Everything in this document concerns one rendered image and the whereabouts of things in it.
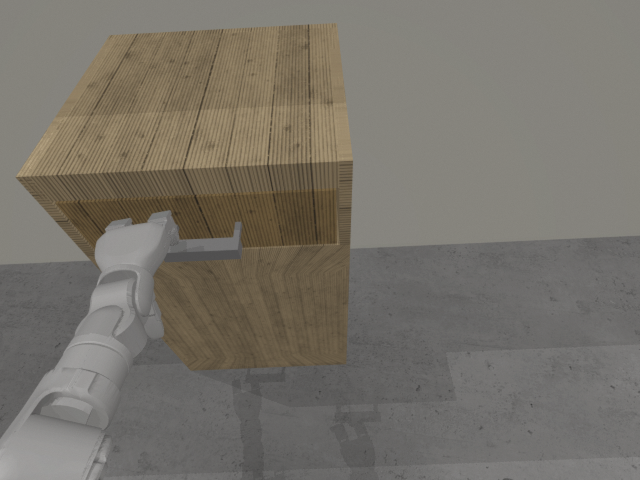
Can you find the robot left forearm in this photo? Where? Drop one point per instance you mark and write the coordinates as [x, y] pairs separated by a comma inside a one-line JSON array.
[[85, 385]]

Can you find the cabinet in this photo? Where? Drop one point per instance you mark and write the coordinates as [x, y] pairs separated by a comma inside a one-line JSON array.
[[210, 112]]

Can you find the drawer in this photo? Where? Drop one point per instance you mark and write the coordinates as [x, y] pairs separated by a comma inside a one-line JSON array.
[[269, 218]]

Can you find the handle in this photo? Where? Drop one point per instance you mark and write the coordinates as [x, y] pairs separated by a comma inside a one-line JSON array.
[[207, 249]]

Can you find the left robot hand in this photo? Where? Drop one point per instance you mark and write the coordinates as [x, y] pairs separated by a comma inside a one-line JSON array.
[[144, 245]]

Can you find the left robot upper arm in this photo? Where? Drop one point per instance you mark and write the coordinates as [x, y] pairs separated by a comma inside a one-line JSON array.
[[48, 448]]

